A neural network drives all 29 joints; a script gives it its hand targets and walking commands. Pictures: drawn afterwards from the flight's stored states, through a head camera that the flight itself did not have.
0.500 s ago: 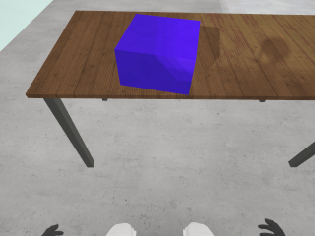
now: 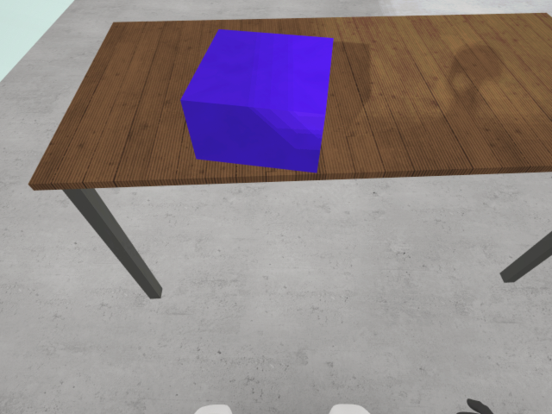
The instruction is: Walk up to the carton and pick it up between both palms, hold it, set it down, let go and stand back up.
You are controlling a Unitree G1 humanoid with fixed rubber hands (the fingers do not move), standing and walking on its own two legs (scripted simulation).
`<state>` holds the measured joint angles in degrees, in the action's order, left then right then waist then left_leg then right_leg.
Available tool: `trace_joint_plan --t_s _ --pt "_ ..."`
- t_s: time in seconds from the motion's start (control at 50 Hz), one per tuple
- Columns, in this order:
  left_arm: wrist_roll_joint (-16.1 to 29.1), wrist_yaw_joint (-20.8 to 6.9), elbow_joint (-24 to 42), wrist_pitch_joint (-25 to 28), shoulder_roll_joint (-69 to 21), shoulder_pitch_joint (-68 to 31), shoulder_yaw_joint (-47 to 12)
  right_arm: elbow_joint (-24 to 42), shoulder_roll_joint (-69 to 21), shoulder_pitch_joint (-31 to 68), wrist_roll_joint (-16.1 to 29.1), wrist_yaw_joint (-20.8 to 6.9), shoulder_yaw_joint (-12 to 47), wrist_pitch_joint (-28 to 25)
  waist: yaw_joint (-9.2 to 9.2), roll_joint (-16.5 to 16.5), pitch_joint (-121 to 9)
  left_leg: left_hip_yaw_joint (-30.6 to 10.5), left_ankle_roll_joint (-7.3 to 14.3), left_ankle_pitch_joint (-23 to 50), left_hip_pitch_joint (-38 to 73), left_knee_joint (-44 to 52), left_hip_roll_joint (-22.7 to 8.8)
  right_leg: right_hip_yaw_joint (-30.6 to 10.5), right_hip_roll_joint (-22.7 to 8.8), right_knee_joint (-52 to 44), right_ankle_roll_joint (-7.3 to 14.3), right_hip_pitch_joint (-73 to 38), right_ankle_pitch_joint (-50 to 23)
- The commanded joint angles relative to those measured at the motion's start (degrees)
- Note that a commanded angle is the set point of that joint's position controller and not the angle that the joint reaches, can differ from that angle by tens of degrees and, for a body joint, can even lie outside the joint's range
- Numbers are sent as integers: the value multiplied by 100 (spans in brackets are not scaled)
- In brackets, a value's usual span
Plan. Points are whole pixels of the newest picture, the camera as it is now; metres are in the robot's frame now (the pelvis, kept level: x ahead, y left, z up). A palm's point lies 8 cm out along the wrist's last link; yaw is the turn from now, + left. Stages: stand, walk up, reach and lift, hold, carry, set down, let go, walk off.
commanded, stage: walk up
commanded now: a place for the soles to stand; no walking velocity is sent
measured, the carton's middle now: (265, 97) +0.71 +0.05 +0.03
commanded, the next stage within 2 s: none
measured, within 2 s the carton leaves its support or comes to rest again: neither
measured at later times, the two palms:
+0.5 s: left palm out of the picture +0.12 +0.29 -0.11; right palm out of the picture +0.06 -0.30 -0.11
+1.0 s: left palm (77, 382) +0.17 +0.32 -0.10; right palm (477, 374) +0.19 -0.30 -0.12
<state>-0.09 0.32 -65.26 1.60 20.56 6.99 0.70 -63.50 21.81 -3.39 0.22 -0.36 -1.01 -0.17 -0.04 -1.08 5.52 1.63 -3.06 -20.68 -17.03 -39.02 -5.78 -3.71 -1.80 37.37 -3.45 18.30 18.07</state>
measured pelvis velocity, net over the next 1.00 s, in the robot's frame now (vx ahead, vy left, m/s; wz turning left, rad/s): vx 0.14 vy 0.01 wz -0.03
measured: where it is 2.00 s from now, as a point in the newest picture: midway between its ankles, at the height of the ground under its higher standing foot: outside the picture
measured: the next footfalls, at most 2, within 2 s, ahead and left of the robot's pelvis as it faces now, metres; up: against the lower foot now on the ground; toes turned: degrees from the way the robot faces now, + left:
left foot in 1.04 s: +0.33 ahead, +0.11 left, +0.00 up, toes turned +2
right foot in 1.64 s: +0.28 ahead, -0.11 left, +0.00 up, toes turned +4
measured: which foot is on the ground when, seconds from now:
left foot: down 0.00-0.72, up 0.74-1.00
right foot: down 0.00-1.00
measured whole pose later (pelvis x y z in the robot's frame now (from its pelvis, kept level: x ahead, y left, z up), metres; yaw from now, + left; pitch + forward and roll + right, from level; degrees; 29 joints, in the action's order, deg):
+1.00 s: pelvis +0.14 +0.01 +0.00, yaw -2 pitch -4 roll -4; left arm -0.8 -0.3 -54.3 3.6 19.5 17.3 3.7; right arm -55.1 23.3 -11.4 0.3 -2.3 -3.5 -0.2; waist -0.1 -6.0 9.9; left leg -1.1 0.9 -17.3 -27.3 -45.6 -2.6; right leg 5.2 0.9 27.1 -1.2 0.2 22.7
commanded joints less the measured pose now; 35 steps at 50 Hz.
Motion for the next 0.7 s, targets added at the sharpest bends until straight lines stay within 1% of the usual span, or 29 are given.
trace_joint_plan --t_s 0.0,0.02,0.06,0.1,0.12,0.14,0.18,0.2,0.22,0.24,0.26,0.28,0.32,0.36,0.38,0.4,0.42,0.44,0.46,0.48,0.5,0.52,0.54,0.56,0.58,0.62,0.64,0.66,0.68 --pt "78 130 373 110 1448 -500 251 155 1348 118 -16 116 -238 -161 205 57 -979 -236 511 1704 659 977 -153 -539 -480 -572 720 -323 -2075" --pt "43 129 368 94 1436 -447 274 218 1516 183 55 115 -295 -171 172 203 -992 -317 584 1857 741 977 -299 -245 -314 -549 626 -356 -2226" --pt "27 114 362 120 1431 -264 292 189 1406 428 12 101 -263 -137 53 426 -1119 -208 610 1824 751 850 -228 -405 -381 -778 603 -520 -2171" --pt "3 117 319 121 1500 -351 274 290 1232 411 10 80 -235 -115 155 769 -1203 -25 528 1218 978 718 -63 -546 -501 -981 761 -205 -1866" --pt "-12 120 378 120 1482 -642 297 280 1146 382 22 69 -203 -102 192 733 -961 4 549 964 765 801 -35 -612 -501 -918 796 -253 -1613" --pt "-9 109 462 103 1516 -679 288 237 1211 250 12 76 -197 -113 268 441 -1124 -132 555 1402 890 1005 -91 -559 -446 -758 715 -206 -1553" --pt "15 98 475 66 1377 -612 315 190 1273 478 -34 84 -225 -100 93 565 -624 -209 557 1075 709 1209 -189 -369 -329 -938 573 -52 -1369" --pt "1 90 496 64 1307 -661 247 164 1301 404 -39 89 -269 -98 196 396 -725 -267 573 928 636 1374 -218 -486 -388 -963 620 -134 -1279" --pt "23 73 455 57 1252 -644 258 129 1319 568 -52 71 -254 -113 121 80 -773 -138 600 755 860 1326 -194 -540 -312 -968 635 14 -1142" --pt "-13 53 450 76 1336 -615 286 196 1346 478 -68 63 -252 -140 135 49 -906 -163 557 751 751 1383 -233 -389 -292 -977 649 -213 -1039" --pt "2 62 416 65 1300 -570 297 190 1314 534 -15 57 -243 -136 77 168 -700 -384 567 645 517 1497 -272 -477 -249 -1066 642 -362 -1035" --pt "-64 54 419 65 1320 -667 265 182 1298 524 -27 72 -262 -135 48 507 -607 -233 536 637 450 1528 -232 -449 -358 -1103 601 -363 -1239" --pt "-17 43 455 87 1337 -601 269 287 1201 517 -40 57 -214 -168 82 228 -973 -68 512 964 870 1522 -126 -479 -278 -1110 628 -366 -1197" --pt "-33 53 477 88 1348 -539 318 190 1248 509 -47 54 -220 -216 54 531 -1095 -65 533 1182 889 1477 -239 -378 -308 -910 612 -547 -1946" --pt "-102 -87 681 139 1741 -136 500 442 1541 159 -142 -65 -467 -234 -17 566 -1113 -18 707 -1274 681 1036 -114 -492 -270 -860 777 -695 480" --pt "-114 -122 672 112 1729 106 556 523 1547 297 -159 -136 -461 -192 -101 316 -812 -105 664 -2218 333 1277 -121 -828 -293 -1149 881 -343 2207" --pt "-132 -136 741 69 1741 -87 535 395 1666 69 -231 -174 -518 -182 63 -153 -406 -324 683 -2464 610 1528 -101 -757 -190 -1116 803 340 2501" --pt "-185 -159 848 59 1593 -298 555 427 1551 -251 -241 -185 -524 -172 174 99 -265 -411 691 -2485 463 1636 -177 -723 -196 -1060 807 411 2413" --pt "-205 -191 948 46 1566 -376 497 436 1639 -212 -253 -205 -594 -187 239 2 -41 -629 775 -2543 846 1841 -210 -657 -99 -1130 729 1033 2466" --pt "-150 -190 1034 100 1480 -317 536 437 1760 -510 -309 -190 -670 -194 302 -712 -88 -1012 956 -2669 1184 2177 -541 -138 61 -410 654 1193 1860" --pt "-176 -198 1143 107 1264 -599 455 345 1891 -602 -308 -154 -717 -223 407 -1072 1 -1887 1290 -2653 1270 2905 -1301 432 227 701 579 1571 931" --pt "-237 -167 1233 110 1449 -570 474 482 2136 -557 -322 -134 -808 -257 351 -1104 247 -1938 1613 -1632 1662 2804 -1650 617 -19 954 496 1957 1053" --pt "-195 -164 1279 153 1345 -571 450 580 2111 -656 -341 -117 -841 -274 428 -816 324 -1908 1732 -783 1906 2638 -1764 473 -56 894 543 2126 1558" --pt "-184 -185 1259 177 1272 -407 453 679 2016 -611 -306 -129 -826 -266 260 -777 132 -1719 1718 -484 1905 2443 -1749 575 -184 577 574 1795 1444" --pt "-178 -205 1273 243 1270 -251 425 742 1927 -725 -264 -118 -820 -284 326 -745 180 -1335 1643 272 1977 2126 -1546 497 -208 9 549 1580 1132" --pt "-188 -174 911 346 1345 733 582 1008 1537 -247 -171 -181 -720 -202 -322 -455 -241 -208 1029 846 306 713 -679 554 52 -1236 578 -1047 -2" --pt "-199 -95 677 362 1686 1591 781 1205 1089 12 -102 -191 -532 -186 -769 840 -303 327 724 993 -797 -1363 45 -700 -559 -2007 609 -2011 192" --pt "-149 -14 676 378 2213 2138 862 1390 761 60 -77 -126 -419 -127 -843 1940 -140 -65 471 -1332 -2241 -2726 1160 -2988 -1421 -2678 742 -2459 276" --pt "-90 15 800 364 2322 1898 912 1356 1098 -121 1 -48 -451 -41 -694 756 -315 -859 560 -1274 -2542 -2963 1029 -3629 -1996 -2881 832 -2703 889"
